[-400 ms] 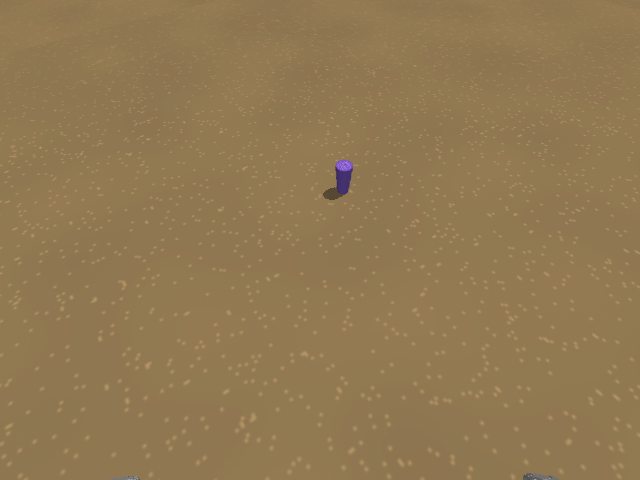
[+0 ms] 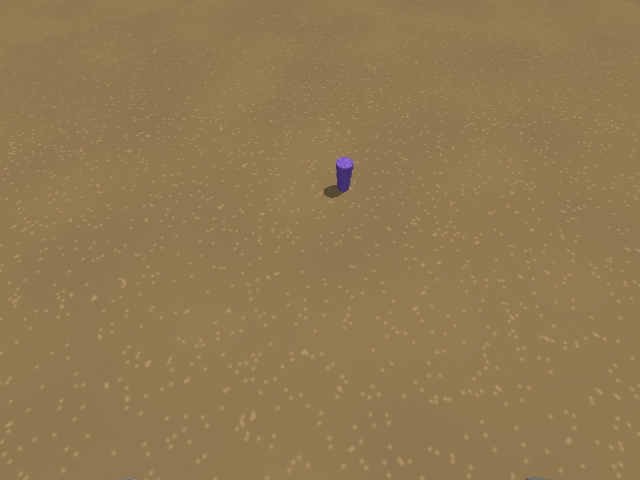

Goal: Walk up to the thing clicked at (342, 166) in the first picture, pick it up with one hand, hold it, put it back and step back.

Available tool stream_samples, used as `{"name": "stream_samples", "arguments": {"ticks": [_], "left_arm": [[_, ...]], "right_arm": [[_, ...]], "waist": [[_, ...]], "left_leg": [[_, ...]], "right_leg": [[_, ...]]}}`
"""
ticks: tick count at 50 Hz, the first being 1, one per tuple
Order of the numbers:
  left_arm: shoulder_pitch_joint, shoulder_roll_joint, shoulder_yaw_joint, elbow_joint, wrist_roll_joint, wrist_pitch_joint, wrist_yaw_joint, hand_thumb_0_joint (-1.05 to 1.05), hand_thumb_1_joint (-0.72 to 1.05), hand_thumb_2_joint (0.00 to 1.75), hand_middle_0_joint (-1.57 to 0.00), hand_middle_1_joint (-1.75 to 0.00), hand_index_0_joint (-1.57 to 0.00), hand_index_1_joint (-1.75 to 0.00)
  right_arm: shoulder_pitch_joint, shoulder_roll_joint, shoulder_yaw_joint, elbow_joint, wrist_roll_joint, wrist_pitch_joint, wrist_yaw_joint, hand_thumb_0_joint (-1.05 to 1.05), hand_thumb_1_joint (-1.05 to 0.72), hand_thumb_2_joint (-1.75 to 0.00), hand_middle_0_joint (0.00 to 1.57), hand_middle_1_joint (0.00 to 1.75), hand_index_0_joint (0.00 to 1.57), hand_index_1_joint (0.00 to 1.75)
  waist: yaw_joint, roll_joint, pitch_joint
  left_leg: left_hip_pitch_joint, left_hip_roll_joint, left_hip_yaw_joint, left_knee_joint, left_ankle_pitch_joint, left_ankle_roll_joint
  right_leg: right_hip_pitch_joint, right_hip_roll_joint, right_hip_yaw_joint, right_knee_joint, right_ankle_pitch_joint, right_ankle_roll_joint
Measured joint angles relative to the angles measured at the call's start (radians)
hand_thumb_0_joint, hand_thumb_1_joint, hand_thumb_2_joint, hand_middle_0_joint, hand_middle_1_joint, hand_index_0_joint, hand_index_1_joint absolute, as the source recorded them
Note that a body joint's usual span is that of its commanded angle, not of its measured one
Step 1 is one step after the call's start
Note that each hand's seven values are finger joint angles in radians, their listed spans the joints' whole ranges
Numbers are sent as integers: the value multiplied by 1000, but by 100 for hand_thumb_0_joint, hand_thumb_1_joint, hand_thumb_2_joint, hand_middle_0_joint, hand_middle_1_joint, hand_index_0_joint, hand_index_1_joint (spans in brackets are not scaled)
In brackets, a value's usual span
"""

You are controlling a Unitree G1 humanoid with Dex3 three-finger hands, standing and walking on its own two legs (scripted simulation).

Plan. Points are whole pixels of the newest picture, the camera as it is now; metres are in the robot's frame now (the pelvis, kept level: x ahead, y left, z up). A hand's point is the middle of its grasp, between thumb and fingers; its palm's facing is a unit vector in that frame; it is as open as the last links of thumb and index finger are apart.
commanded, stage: stand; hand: left
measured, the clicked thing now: (344, 175) +1.34 -0.10 -0.71
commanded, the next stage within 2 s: walk up in 0.72 s
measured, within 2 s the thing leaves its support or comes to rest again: neither
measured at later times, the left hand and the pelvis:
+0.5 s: hand out of the picture +0.08 +0.25 -0.16, palm faces -0.03 -0.94 -0.33, open 7.4 cm; pelvis +0.01 +0.00 +0.00, yaw +0 degrees
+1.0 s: hand (151, 468) +0.14 +0.25 -0.14, palm faces -0.14 -0.91 -0.38, open 7.4 cm; pelvis +0.05 -0.04 -0.01, yaw -6 degrees
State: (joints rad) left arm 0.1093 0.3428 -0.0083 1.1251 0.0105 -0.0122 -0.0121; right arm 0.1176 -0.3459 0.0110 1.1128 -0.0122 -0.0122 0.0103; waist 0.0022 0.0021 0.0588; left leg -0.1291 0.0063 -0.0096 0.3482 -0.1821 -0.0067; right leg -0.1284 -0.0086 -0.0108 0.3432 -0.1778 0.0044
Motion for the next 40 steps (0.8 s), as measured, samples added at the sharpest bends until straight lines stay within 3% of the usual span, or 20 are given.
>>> {"name": "stream_samples", "arguments": {"ticks": [36,40], "left_arm": [[4,2,1,-5,1,1,2,1,90,89,-20,-30,-21,-30],[64,22,41,-49,24,13,-39,1,90,89,-20,-30,-21,-30]], "right_arm": [[-5,0,0,-3,1,0,-2,0,-91,-90,21,30,20,30],[33,-3,-43,-53,-23,-32,25,0,-91,-90,21,30,20,30]], "waist": [[1,-4,-5],[7,-14,-32]], "left_leg": [[21,-8,0,-14,-5,8],[6,-4,39,43,-102,38]], "right_leg": [[27,-8,-1,-23,-2,9],[-83,-7,16,215,-206,-23]]}}
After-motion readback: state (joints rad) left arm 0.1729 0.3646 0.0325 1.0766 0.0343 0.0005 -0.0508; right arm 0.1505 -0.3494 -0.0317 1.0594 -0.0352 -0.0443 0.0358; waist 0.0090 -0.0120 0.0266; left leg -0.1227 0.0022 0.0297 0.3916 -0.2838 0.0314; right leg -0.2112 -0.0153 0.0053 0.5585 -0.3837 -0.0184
